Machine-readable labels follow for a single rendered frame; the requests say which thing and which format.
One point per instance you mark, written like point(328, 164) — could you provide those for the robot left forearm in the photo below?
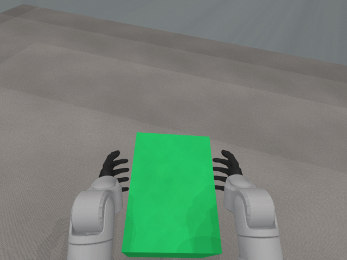
point(91, 228)

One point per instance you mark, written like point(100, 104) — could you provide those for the right robot hand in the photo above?
point(231, 163)

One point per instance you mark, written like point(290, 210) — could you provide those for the carton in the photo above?
point(172, 209)

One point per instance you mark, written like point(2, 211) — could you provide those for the robot right forearm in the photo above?
point(255, 219)

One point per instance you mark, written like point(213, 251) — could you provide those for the left robot hand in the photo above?
point(109, 164)

